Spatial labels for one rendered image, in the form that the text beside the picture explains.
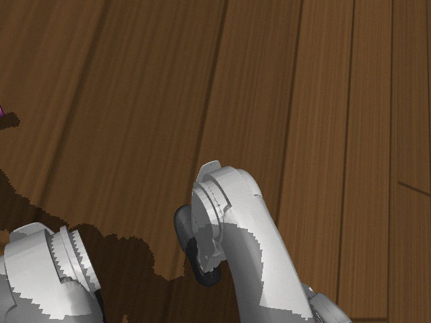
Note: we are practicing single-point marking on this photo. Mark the right robot hand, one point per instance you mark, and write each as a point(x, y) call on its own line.
point(324, 309)

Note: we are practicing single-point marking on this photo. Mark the right robot foot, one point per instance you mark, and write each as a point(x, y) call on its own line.
point(188, 243)

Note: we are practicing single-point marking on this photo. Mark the left robot foot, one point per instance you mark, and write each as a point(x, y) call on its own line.
point(101, 304)

